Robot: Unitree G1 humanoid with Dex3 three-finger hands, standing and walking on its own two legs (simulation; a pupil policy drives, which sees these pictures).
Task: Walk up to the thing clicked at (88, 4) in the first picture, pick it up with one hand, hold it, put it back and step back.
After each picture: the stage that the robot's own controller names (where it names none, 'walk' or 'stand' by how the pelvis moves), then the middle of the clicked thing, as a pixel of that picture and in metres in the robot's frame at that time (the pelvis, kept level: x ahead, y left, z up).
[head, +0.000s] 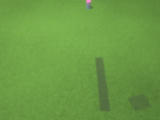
stand; (88, 4) +2.25 -0.04 -0.72
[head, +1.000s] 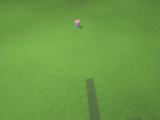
walk; (77, 24) +2.09 +0.25 -0.70
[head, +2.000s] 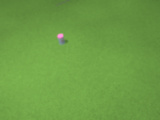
walk; (61, 39) +1.43 +0.43 -0.72
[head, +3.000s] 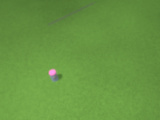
walk; (53, 75) +0.90 +0.41 -0.72
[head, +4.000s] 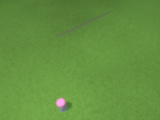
walk; (61, 105) +0.57 +0.28 -0.71
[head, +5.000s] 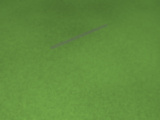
stand; out of the picture +0.37 +0.20 -0.69
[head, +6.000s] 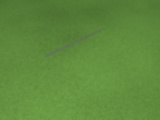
stand; out of the picture +0.31 +0.22 -0.72
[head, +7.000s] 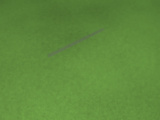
stand; out of the picture +0.31 +0.22 -0.73
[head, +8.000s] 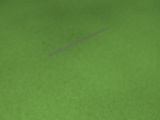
stand; out of the picture +0.30 +0.22 -0.73
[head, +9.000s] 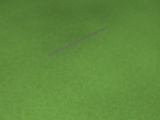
stand; out of the picture +0.29 +0.21 -0.73
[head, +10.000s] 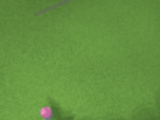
go down; (46, 113) +0.33 +0.21 -0.61
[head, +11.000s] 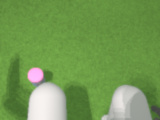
go down; (37, 77) +0.39 +0.24 -0.33
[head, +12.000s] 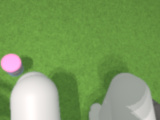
close in; (13, 66) +0.38 +0.26 -0.26
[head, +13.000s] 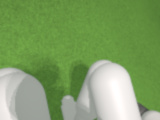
close; out of the picture +0.37 +0.28 -0.21
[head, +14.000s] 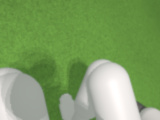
close; out of the picture +0.36 +0.28 -0.22
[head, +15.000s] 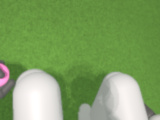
lift; out of the picture +0.30 +0.27 -0.16
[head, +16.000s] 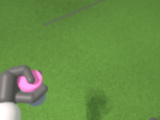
lift; (33, 89) +0.32 +0.18 +0.01
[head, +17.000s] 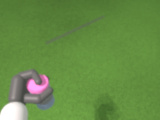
hold; (41, 92) +0.32 +0.17 -0.01
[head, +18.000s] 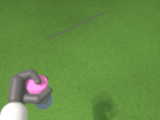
hold; (40, 92) +0.32 +0.17 -0.02
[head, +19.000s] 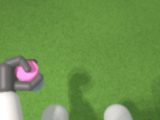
crouch; (31, 77) +0.36 +0.20 -0.08
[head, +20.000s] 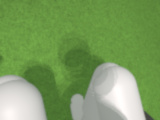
lower; out of the picture +0.38 +0.28 -0.22
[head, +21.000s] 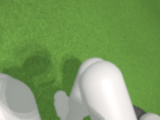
lower; out of the picture +0.39 +0.30 -0.22
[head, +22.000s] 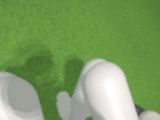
lower; out of the picture +0.39 +0.30 -0.22
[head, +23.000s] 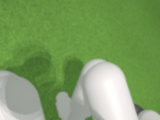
lower; out of the picture +0.38 +0.30 -0.22
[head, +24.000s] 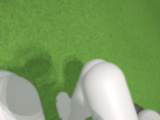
lower; out of the picture +0.38 +0.30 -0.22
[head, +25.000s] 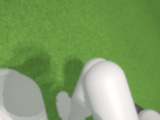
withdraw; out of the picture +0.37 +0.28 -0.22
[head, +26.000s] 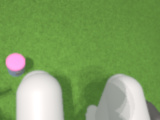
stand; (16, 65) +0.38 +0.25 -0.27
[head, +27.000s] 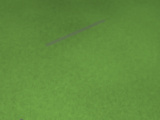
stand; out of the picture +0.33 +0.19 -0.64
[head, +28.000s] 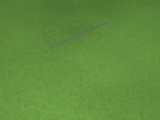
stand; out of the picture +0.34 +0.20 -0.67
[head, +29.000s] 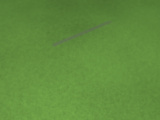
stand; out of the picture +0.34 +0.20 -0.67
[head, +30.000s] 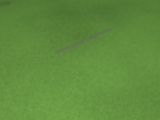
stand; out of the picture +0.36 +0.20 -0.72
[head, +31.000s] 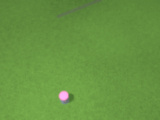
walk; (64, 97) +0.48 +0.17 -0.69
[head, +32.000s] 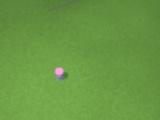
walk; (59, 74) +0.75 +0.19 -0.71
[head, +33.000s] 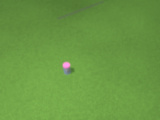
stand; (66, 68) +0.96 +0.21 -0.70
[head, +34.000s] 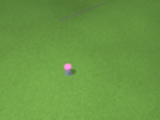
stand; (68, 70) +0.97 +0.19 -0.72
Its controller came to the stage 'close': yes
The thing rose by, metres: 0.71
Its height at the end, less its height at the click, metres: +0.00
